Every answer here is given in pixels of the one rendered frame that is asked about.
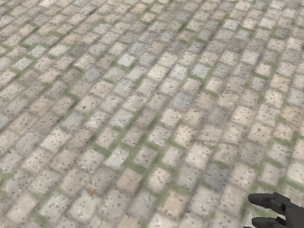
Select robot right hand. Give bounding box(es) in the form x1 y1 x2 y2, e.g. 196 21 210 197
243 192 304 228

